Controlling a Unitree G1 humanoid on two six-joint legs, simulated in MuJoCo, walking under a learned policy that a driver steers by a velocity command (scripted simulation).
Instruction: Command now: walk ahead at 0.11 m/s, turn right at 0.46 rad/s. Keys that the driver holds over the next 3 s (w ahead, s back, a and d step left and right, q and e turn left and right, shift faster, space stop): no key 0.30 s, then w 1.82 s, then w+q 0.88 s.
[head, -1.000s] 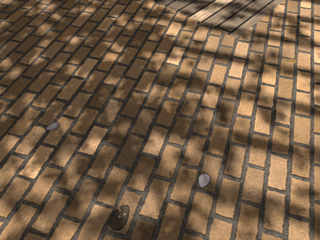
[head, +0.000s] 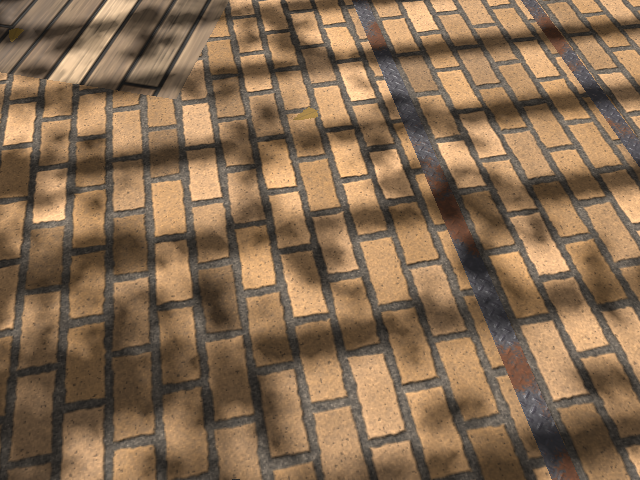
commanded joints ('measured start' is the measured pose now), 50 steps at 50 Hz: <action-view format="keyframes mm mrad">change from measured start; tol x16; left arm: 1 121 4 2 -57 5 9 8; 42 -55 50 14 -83 18 -104 -37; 50 -303 -13 -18 -163 2 -112 -65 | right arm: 1 4 -129 -33 -31 -7 -11 -1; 28 -12 -95 -24 45 48 -11 37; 35 382 -321 -86 151 31 -20 29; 40 193 -136 -31 84 26 -36 41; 50 355 -163 -27 139 39 -14 9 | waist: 1 20 130 -136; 12 17 105 -159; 14 -50 -245 -138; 33 -103 -49 -114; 35 -133 352 -120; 39 -54 121 -12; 50 -114 102 15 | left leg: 1 86 259 -169 -187 296 229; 4 129 297 -148 -181 345 252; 10 111 269 -128 -135 -40 186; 14 -90 37 -1 238 -459 -52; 19 -261 71 -82 565 -345 -55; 32 212 11 0 53 -146 22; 36 513 426 -733 -254 -632 263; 44 361 211 -219 -281 164 148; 50 371 198 -141 -297 164 127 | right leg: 1 26 -53 -14 -110 41 7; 11 323 -5 -98 -725 262 -75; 13 463 -244 206 -898 479 -165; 15 277 -329 309 -971 393 -324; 20 393 -262 296 -1075 -30 -265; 32 216 -197 146 -958 35 -221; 35 -306 35 -61 -261 -93 -85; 37 -421 -71 35 -79 58 -111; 50 -193 -75 -91 -619 578 -56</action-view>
